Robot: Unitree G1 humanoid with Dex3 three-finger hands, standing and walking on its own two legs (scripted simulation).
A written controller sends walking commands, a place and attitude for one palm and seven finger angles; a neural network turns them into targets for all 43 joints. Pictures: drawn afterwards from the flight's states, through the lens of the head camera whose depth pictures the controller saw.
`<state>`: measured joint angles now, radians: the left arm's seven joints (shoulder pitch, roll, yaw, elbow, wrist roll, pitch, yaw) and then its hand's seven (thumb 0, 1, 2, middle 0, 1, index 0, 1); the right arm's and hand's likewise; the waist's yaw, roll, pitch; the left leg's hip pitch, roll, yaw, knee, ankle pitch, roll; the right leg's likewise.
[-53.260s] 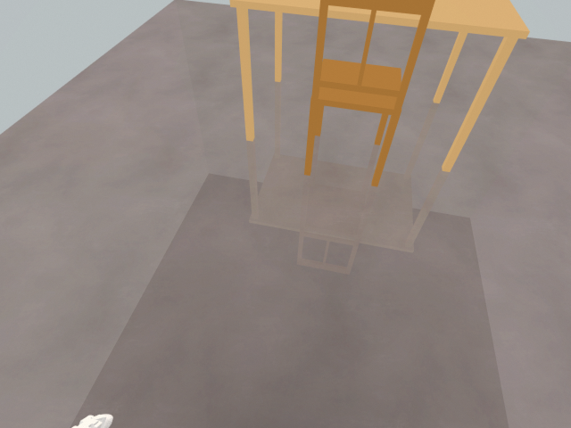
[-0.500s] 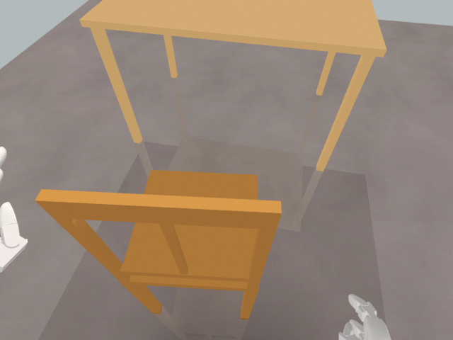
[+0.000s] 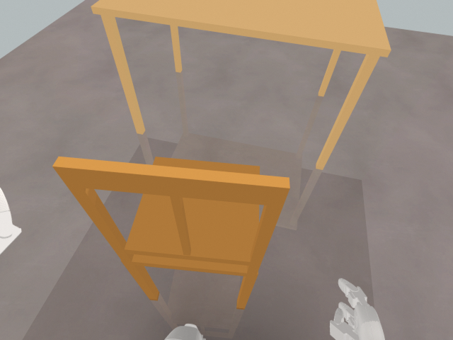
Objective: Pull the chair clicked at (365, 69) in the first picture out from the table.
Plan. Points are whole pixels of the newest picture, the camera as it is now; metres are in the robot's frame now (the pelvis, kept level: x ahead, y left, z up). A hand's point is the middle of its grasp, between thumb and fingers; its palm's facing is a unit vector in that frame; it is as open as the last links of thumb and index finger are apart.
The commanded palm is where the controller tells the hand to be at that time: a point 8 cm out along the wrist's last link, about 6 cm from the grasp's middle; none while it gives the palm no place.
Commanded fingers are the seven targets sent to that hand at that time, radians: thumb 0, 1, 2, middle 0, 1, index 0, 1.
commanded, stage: step back with the hand held close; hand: left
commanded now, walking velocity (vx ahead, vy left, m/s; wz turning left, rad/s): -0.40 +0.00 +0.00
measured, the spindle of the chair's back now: (182, 227) +0.34 +0.13 -0.08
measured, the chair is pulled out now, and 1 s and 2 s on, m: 0.65 0.65 0.65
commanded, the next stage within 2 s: stop stepping back and stand still in 0.58 s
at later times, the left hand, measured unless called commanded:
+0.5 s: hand out of the picture +0.14 +0.24 +0.19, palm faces +0.35 -0.76 -0.55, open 7.4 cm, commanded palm +0.08 +0.29 +0.19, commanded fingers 0.00 0.90 0.90 -0.20 -0.30 -0.20 -0.30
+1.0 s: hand out of the picture +0.01 +0.26 +0.18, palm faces +0.44 -0.77 -0.46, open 7.4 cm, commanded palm -0.04 +0.29 +0.19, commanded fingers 0.00 0.90 0.90 -0.20 -0.30 -0.20 -0.30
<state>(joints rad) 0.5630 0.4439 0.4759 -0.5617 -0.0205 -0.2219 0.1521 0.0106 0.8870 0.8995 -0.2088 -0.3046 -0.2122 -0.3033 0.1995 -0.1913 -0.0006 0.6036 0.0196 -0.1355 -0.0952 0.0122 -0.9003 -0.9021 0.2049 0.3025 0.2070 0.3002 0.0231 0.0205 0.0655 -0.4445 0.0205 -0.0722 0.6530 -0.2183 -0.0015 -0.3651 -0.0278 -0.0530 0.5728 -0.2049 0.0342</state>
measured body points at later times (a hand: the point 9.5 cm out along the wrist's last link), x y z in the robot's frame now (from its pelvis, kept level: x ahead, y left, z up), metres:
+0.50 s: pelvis -0.06 -0.01 +0.00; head -0.02 +0.01 +0.45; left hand +0.11 +0.28 +0.22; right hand +0.11 -0.23 -0.08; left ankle +0.02 +0.12 -0.71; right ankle -0.03 -0.16 -0.72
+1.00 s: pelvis -0.18 +0.00 +0.00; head -0.20 +0.01 +0.45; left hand -0.02 +0.30 +0.20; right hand -0.05 -0.26 -0.09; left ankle -0.15 +0.10 -0.71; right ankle -0.13 -0.16 -0.72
